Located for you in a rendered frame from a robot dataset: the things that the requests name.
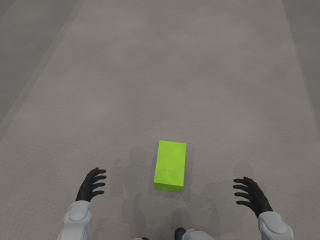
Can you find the carton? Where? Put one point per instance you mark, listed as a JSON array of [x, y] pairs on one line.
[[170, 166]]

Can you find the right robot forearm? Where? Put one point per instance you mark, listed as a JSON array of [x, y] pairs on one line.
[[272, 227]]

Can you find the right robot foot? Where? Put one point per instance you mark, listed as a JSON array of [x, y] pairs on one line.
[[179, 232]]

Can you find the robot left hand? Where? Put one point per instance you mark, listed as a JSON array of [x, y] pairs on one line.
[[85, 192]]

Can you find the robot right shin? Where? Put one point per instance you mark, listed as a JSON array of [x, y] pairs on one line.
[[191, 230]]

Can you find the robot right hand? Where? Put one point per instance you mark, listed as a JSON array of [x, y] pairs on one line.
[[258, 202]]

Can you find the left robot forearm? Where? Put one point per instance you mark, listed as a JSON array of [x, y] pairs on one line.
[[77, 222]]

